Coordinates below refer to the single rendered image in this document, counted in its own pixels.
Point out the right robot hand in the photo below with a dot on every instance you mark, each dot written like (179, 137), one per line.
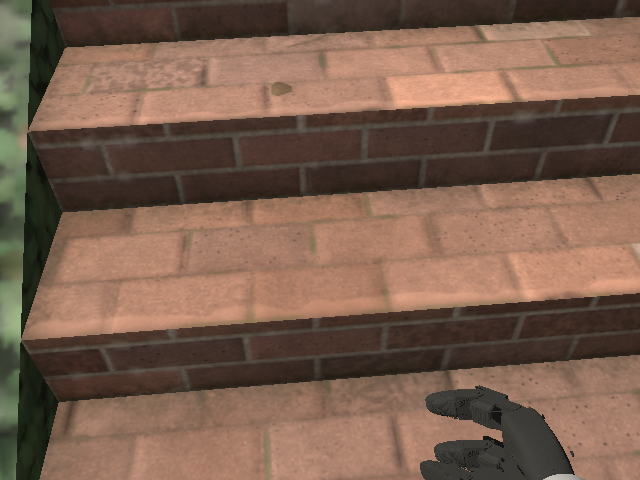
(529, 451)

